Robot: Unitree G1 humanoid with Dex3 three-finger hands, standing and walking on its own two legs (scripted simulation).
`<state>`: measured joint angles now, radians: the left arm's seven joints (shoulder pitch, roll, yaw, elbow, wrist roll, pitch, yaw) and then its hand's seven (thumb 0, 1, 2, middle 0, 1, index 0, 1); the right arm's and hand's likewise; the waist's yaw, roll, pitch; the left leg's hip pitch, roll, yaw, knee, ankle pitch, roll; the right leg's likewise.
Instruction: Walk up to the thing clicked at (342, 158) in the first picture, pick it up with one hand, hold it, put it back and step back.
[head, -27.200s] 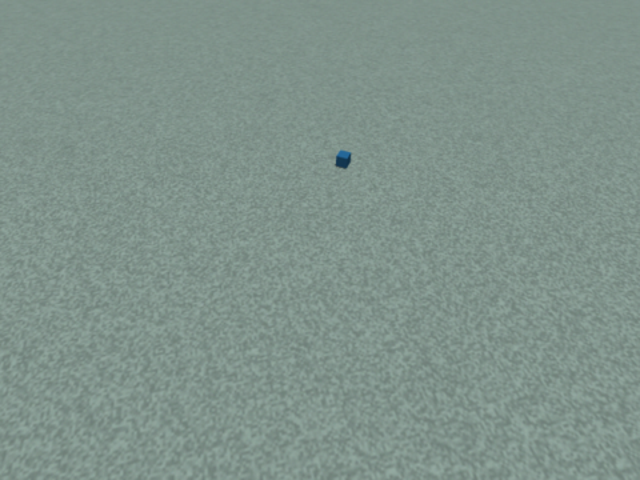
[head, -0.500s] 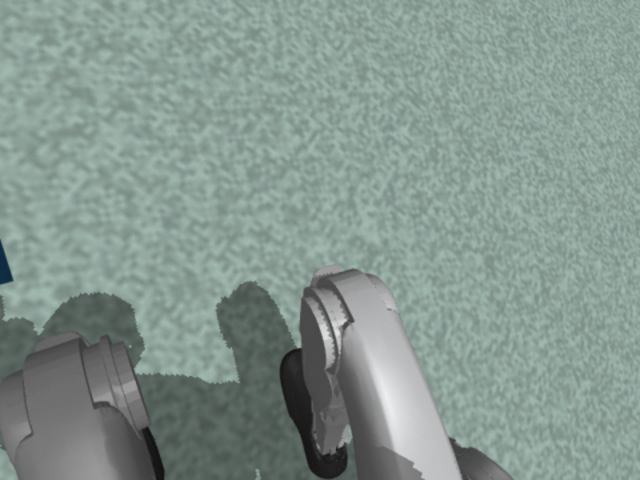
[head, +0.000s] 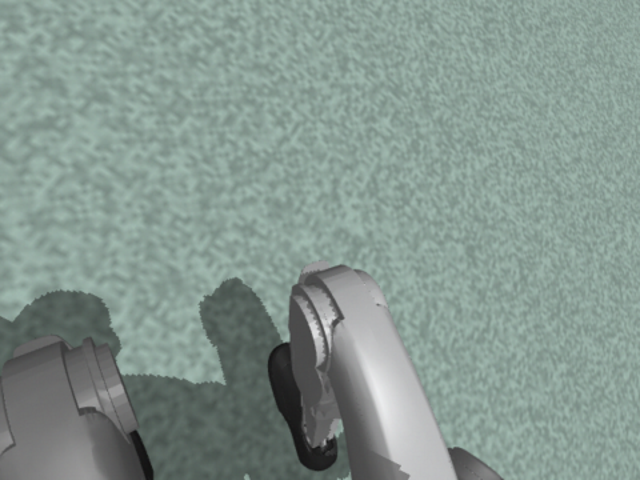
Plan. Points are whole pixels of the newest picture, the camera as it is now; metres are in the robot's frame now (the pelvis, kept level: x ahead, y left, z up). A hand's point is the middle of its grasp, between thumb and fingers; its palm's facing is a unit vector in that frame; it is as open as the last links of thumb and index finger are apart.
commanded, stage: close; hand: left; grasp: from above
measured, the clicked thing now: out of the picture +0.42 +0.32 -0.26
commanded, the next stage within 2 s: settle in 1.54 s
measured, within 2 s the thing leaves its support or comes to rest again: leaves its support in 1.94 s
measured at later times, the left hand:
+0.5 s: hand out of the picture +0.41 +0.32 -0.24, palm faces -0.42 -0.19 -0.89, open 11.6 cm
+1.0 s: hand out of the picture +0.40 +0.32 -0.24, palm faces -0.41 -0.18 -0.89, open 9.8 cm
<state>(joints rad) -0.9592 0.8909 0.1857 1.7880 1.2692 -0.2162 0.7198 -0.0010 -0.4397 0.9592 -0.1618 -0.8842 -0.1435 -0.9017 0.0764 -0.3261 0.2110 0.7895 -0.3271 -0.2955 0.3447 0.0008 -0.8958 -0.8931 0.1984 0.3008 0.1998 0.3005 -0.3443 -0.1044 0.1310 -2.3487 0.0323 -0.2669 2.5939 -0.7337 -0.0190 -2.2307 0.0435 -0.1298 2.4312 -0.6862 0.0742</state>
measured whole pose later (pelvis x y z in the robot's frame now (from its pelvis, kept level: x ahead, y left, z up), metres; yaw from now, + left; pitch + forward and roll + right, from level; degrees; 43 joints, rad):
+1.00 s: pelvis +0.00 +0.00 +0.00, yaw -1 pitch +25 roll -14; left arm -0.96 0.92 0.16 1.78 1.26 -0.23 0.71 0.00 0.09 0.56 -0.60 -0.59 -0.62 -0.58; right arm 0.06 -0.36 0.23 0.76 -0.32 -0.31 0.34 0.00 -0.89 -0.89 0.20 0.30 0.20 0.30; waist -0.34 -0.13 0.15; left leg -2.33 0.03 -0.28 2.59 -0.73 -0.01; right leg -2.21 0.05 -0.14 2.41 -0.67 0.08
